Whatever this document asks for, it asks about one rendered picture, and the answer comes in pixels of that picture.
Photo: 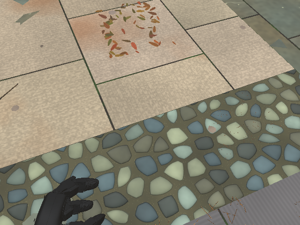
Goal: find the robot left hand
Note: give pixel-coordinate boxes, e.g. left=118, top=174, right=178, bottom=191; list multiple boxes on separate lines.
left=34, top=175, right=106, bottom=225

